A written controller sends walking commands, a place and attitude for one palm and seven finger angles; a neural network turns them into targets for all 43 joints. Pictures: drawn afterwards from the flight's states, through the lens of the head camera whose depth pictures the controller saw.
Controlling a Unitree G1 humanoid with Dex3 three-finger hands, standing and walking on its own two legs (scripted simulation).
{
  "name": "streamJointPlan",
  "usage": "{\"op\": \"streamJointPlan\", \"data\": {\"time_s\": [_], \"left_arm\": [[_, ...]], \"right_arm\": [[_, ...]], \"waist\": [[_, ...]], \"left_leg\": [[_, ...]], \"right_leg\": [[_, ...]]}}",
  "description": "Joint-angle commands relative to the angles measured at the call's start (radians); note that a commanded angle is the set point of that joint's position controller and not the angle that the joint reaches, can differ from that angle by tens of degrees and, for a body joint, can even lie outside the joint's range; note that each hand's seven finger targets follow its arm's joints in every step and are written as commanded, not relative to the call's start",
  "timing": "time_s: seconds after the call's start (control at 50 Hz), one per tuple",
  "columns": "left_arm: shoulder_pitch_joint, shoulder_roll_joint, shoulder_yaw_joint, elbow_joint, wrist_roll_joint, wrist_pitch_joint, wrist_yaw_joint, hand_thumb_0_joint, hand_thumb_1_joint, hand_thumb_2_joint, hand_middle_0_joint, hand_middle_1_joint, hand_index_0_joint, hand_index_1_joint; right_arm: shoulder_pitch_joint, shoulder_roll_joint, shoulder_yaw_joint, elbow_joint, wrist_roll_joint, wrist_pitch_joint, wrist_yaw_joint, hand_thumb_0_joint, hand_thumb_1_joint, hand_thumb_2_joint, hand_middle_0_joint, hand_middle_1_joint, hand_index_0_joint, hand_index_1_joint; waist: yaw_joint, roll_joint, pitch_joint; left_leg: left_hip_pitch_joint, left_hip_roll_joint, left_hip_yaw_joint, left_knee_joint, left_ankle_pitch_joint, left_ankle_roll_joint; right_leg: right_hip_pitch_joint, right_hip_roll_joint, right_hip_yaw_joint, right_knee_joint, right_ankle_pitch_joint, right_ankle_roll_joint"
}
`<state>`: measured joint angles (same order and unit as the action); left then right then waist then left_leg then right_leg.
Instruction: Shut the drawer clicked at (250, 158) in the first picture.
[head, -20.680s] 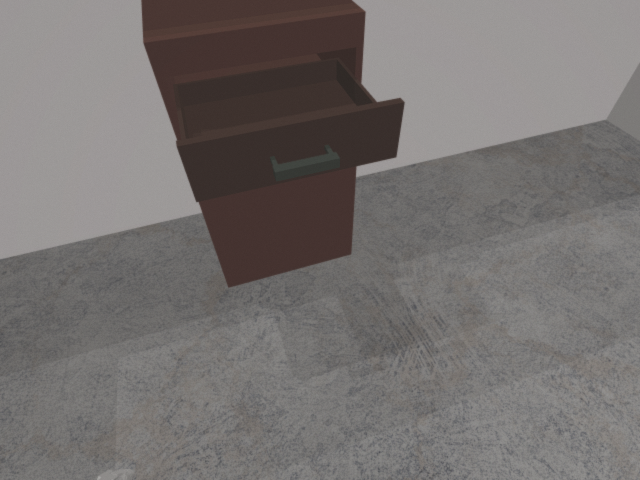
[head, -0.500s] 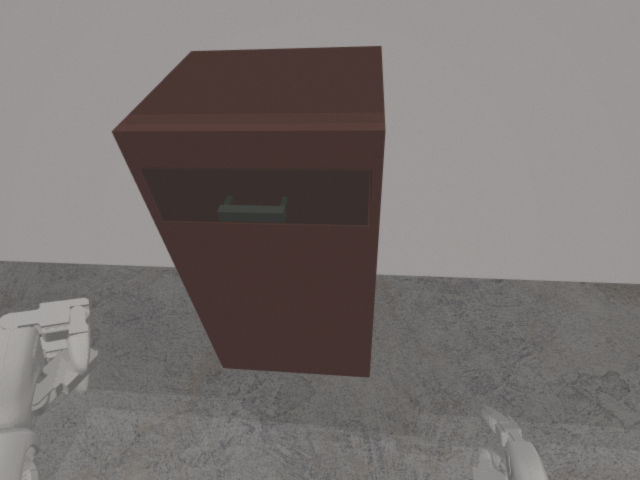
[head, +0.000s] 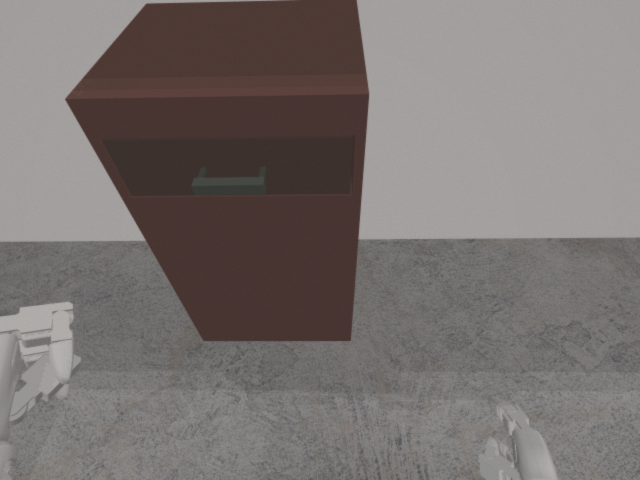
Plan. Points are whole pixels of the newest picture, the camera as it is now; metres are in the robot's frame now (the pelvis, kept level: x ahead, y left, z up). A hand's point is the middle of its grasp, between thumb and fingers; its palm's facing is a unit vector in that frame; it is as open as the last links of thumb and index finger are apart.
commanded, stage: step back with the hand held close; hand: left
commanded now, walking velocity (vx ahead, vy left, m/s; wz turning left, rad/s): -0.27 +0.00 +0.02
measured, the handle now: (231, 178) +0.63 +0.22 -0.01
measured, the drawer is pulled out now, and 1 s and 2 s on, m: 0.00 0.00 0.00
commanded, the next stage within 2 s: stop stepping back and stand still in 1.18 s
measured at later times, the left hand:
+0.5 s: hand (10, 445) +0.12 +0.25 +0.15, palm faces +0.36 -0.80 -0.47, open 3.2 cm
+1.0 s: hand out of the picture +0.06 +0.27 +0.16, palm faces +0.40 -0.77 -0.50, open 3.2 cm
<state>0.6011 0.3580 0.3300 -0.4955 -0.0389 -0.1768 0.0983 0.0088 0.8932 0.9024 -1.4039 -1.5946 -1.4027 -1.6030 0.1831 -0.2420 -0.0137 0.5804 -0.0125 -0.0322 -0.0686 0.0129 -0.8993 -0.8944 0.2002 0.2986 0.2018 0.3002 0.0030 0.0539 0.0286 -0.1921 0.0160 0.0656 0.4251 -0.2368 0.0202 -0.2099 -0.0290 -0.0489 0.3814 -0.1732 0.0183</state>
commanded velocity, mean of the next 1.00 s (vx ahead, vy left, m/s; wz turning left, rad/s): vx -0.34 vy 0.00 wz -0.02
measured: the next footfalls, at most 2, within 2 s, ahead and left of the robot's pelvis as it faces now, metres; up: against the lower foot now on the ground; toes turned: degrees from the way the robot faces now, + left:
right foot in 1.10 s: -0.18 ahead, -0.08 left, +0.00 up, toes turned -4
left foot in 1.52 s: -0.15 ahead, +0.12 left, +0.00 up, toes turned -2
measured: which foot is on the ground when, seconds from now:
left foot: down 0.00-1.00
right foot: down 0.00-0.88, up 0.90-1.00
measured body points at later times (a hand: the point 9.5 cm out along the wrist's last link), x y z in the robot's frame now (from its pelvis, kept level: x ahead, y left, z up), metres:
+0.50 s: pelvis -0.06 +0.01 -0.01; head -0.04 +0.02 +0.43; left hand +0.10 +0.29 +0.18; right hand +0.12 -0.22 -0.09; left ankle -0.01 +0.10 -0.74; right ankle +0.02 -0.13 -0.74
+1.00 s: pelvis -0.12 +0.01 -0.02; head -0.10 +0.04 +0.43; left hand +0.03 +0.31 +0.19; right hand +0.05 -0.22 -0.09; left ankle -0.01 +0.10 -0.74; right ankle -0.14 -0.13 -0.70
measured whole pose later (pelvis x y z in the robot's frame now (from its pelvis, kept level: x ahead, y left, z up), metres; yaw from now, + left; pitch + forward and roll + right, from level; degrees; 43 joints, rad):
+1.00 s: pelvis -0.12 +0.01 -0.02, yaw +4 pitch +2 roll -5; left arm 0.60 0.44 0.44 -0.60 -0.01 -0.29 0.14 0.01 0.89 0.90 -1.41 -1.59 -1.41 -1.60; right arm 0.21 -0.18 -0.04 0.60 -0.02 -0.11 -0.06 0.01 -0.90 -0.89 0.20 0.30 0.20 0.30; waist -0.02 0.03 0.02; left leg -0.50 0.04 -0.03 0.56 -0.10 0.06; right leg -0.40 0.10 0.04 0.86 -0.41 0.01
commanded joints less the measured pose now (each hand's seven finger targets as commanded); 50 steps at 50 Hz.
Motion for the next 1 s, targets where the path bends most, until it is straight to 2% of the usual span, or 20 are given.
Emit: {"op": "streamJointPlan", "data": {"time_s": [0.0,0.06,0.1,0.26,0.34,0.38,0.44,0.52,0.56,0.62,0.66,0.7,0.74,0.78,0.8,0.82,0.86,0.88,0.92,0.98], "left_arm": [[0.032,0.195,0.169,-0.240,-0.010,-0.071,0.034,0.000,0.900,0.900,-1.400,-1.600,-1.400,-1.600],[0.043,0.183,0.163,-0.239,-0.009,-0.073,0.036,0.000,0.900,0.900,-1.400,-1.600,-1.400,-1.600],[0.031,0.183,0.159,-0.260,-0.004,-0.076,0.037,0.000,0.900,0.900,-1.400,-1.600,-1.400,-1.600],[0.011,0.170,0.166,-0.271,0.019,-0.099,0.049,0.000,0.900,0.900,-1.400,-1.600,-1.400,-1.600],[-0.001,0.171,0.164,-0.277,0.019,-0.111,0.053,0.000,0.900,0.900,-1.400,-1.600,-1.400,-1.600],[-0.015,0.175,0.161,-0.292,0.019,-0.123,0.059,0.000,0.900,0.900,-1.400,-1.600,-1.400,-1.600],[-0.010,0.171,0.160,-0.292,0.023,-0.135,0.065,0.000,0.900,0.900,-1.400,-1.600,-1.400,-1.600],[0.002,0.175,0.185,-0.292,0.040,-0.151,0.067,0.000,0.900,0.900,-1.400,-1.600,-1.400,-1.600],[0.008,0.187,0.207,-0.281,0.046,-0.158,0.063,0.000,0.900,0.900,-1.400,-1.600,-1.400,-1.600],[0.003,0.190,0.207,-0.303,0.036,-0.167,0.050,0.000,0.900,0.900,-1.400,-1.600,-1.400,-1.600],[-0.002,0.192,0.201,-0.297,0.028,-0.165,0.045,0.000,0.900,0.900,-1.400,-1.600,-1.400,-1.600],[-0.018,0.211,0.200,-0.305,0.016,-0.165,0.052,0.000,0.900,0.900,-1.400,-1.600,-1.400,-1.600],[-0.009,0.205,0.187,-0.298,0.006,-0.160,0.063,0.000,0.900,0.900,-1.400,-1.600,-1.400,-1.600],[-0.008,0.214,0.191,-0.309,0.007,-0.164,0.071,0.000,0.900,0.900,-1.400,-1.600,-1.400,-1.600],[-0.001,0.222,0.204,-0.309,0.007,-0.168,0.075,0.000,0.900,0.900,-1.400,-1.600,-1.400,-1.600],[0.016,0.215,0.207,-0.308,0.011,-0.177,0.077,0.000,0.900,0.900,-1.400,-1.600,-1.400,-1.600],[0.009,0.202,0.237,-0.315,0.036,-0.190,0.072,0.000,0.900,0.900,-1.400,-1.600,-1.400,-1.600],[-0.008,0.214,0.241,-0.336,0.034,-0.190,0.068,0.000,0.900,0.900,-1.400,-1.600,-1.400,-1.600],[0.010,0.206,0.236,-0.309,0.022,-0.184,0.066,0.000,0.900,0.900,-1.400,-1.600,-1.400,-1.600],[0.051,0.162,0.165,-0.324,-0.008,-0.177,0.054,0.000,0.900,0.900,-1.400,-1.600,-1.400,-1.600]], "right_arm": [[-0.107,-0.101,-0.045,-0.184,0.008,-0.029,-0.017,0.000,-0.900,-0.900,0.200,0.300,0.200,0.300],[-0.099,-0.098,-0.048,-0.189,0.012,-0.026,-0.019,0.000,-0.900,-0.900,0.200,0.300,0.200,0.300],[-0.101,-0.107,-0.049,-0.194,0.010,-0.030,-0.021,0.000,-0.900,-0.900,0.200,0.300,0.200,0.300],[-0.084,-0.110,-0.048,-0.204,0.014,-0.064,-0.022,0.000,-0.900,-0.900,0.200,0.300,0.200,0.300],[-0.066,-0.106,-0.049,-0.193,0.013,-0.078,-0.020,0.000,-0.900,-0.900,0.200,0.300,0.200,0.300],[-0.058,-0.108,-0.048,-0.184,0.007,-0.087,-0.019,0.000,-0.900,-0.900,0.200,0.300,0.200,0.300],[-0.063,-0.113,-0.045,-0.182,0.004,-0.096,-0.023,0.000,-0.900,-0.900,0.200,0.300,0.200,0.300],[-0.077,-0.119,-0.047,-0.191,0.011,-0.114,-0.029,0.000,-0.900,-0.900,0.200,0.300,0.200,0.300],[-0.084,-0.115,-0.054,-0.195,0.009,-0.120,-0.027,0.000,-0.900,-0.900,0.200,0.300,0.200,0.300],[-0.067,-0.109,-0.057,-0.180,0.007,-0.125,-0.021,0.000,-0.900,-0.900,0.200,0.300,0.200,0.300],[-0.055,-0.103,-0.065,-0.168,0.006,-0.119,-0.013,0.000,-0.900,-0.900,0.200,0.300,0.200,0.300],[-0.038,-0.093,-0.067,-0.147,0.003,-0.105,-0.005,0.000,-0.900,-0.900,0.200,0.300,0.200,0.300],[-0.036,-0.074,-0.063,-0.125,0.003,-0.086,0.002,0.000,-0.900,-0.900,0.200,0.300,0.200,0.300],[-0.051,-0.081,-0.063,-0.126,0.004,-0.074,-0.004,0.000,-0.900,-0.900,0.200,0.300,0.200,0.300],[-0.060,-0.089,-0.064,-0.130,0.003,-0.073,-0.011,0.000,-0.900,-0.900,0.200,0.300,0.200,0.300],[-0.070,-0.100,-0.063,-0.143,0.004,-0.078,-0.017,0.000,-0.900,-0.900,0.200,0.300,0.200,0.300],[-0.104,-0.126,-0.066,-0.167,-0.001,-0.109,-0.025,0.000,-0.900,-0.900,0.200,0.300,0.200,0.300],[-0.083,-0.104,-0.071,-0.155,-0.004,-0.119,-0.026,0.000,-0.900,-0.900,0.200,0.300,0.200,0.300],[-0.085,-0.098,-0.080,-0.147,-0.004,-0.136,-0.012,0.000,-0.900,-0.900,0.200,0.300,0.200,0.300],[-0.057,-0.085,-0.067,-0.109,-0.010,-0.157,0.009,0.000,-0.900,-0.900,0.200,0.300,0.200,0.300]], "waist": [[0.017,-0.011,-0.207],[0.013,-0.016,-0.190],[0.014,0.022,-0.174],[0.002,0.013,-0.103],[-0.009,-0.068,-0.084],[-0.015,-0.063,-0.081],[-0.015,-0.008,-0.074],[-0.001,0.123,-0.097],[0.004,0.111,-0.094],[-0.006,0.007,-0.114],[-0.012,-0.093,-0.134],[-0.020,-0.175,-0.132],[-0.027,-0.209,-0.154],[-0.032,-0.161,-0.143],[-0.033,-0.089,-0.122],[-0.034,0.019,-0.109],[-0.013,0.265,-0.125],[-0.016,0.215,-0.138],[-0.002,0.112,-0.142],[0.000,0.167,-0.145]], "left_leg": [[-0.019,0.045,-0.082,-0.043,0.389,0.019],[-0.065,0.056,-0.086,-0.049,0.348,0.023],[-0.115,0.064,-0.100,-0.069,0.285,0.031],[-0.407,0.090,-0.141,-0.119,-0.180,0.073],[-0.350,0.048,-0.119,-0.028,-0.247,0.056],[-0.304,0.040,-0.119,0.000,-0.256,0.050],[-0.327,0.073,-0.157,-0.070,-0.287,0.056],[-0.534,0.160,-0.246,-0.207,-0.398,0.103],[-0.608,0.163,-0.239,-0.178,-0.377,0.115],[-0.500,0.100,-0.182,-0.062,-0.231,0.085],[-0.400,0.039,-0.126,0.058,-0.240,0.056],[-0.240,-0.017,-0.086,0.219,-0.197,0.014],[-0.099,-0.030,-0.074,0.297,-0.106,-0.005],[-0.057,-0.014,-0.094,0.209,-0.100,0.007],[-0.080,0.021,-0.149,0.115,-0.134,0.024],[-0.178,0.088,-0.222,-0.001,-0.232,0.054],[-0.623,0.316,-0.477,-0.345,-0.607,0.165],[-0.601,0.341,-0.472,-0.342,-0.501,0.180],[-0.483,0.313,-0.390,-0.232,-0.337,0.175],[-0.253,0.233,-0.283,-0.219,-0.226,0.094]], "right_leg": [[0.142,-0.021,0.034,0.056,0.358,-0.008],[0.137,-0.015,0.037,0.080,0.338,-0.002],[0.145,-0.005,0.039,0.098,0.293,0.000],[0.214,-0.002,0.078,0.181,0.151,0.000],[0.073,-0.044,0.142,0.059,-0.012,-0.020],[-0.004,-0.056,0.154,0.005,-0.124,-0.028],[0.002,-0.019,0.105,0.040,-0.168,-0.014],[0.223,0.064,0.067,0.283,0.025,0.007],[0.280,0.071,0.094,0.328,0.112,0.009],[0.192,0.033,0.163,0.250,0.242,-0.011],[0.068,-0.037,0.258,0.119,0.148,-0.036],[-0.134,-0.139,0.350,-0.047,-0.049,-0.094],[-0.256,-0.189,0.315,-0.094,-0.077,-0.121],[-0.303,-0.140,0.233,-0.062,-0.120,-0.086],[-0.310,-0.086,0.194,-0.015,-0.164,-0.064],[-0.252,-0.018,0.150,0.082,-0.206,-0.034],[0.147,0.148,0.070,0.556,-0.144,0.014],[0.129,0.142,0.101,0.674,-0.186,0.010],[0.045,0.124,0.124,0.630,-0.276,0.000],[-0.031,0.107,0.037,0.312,-0.354,-0.027]]}}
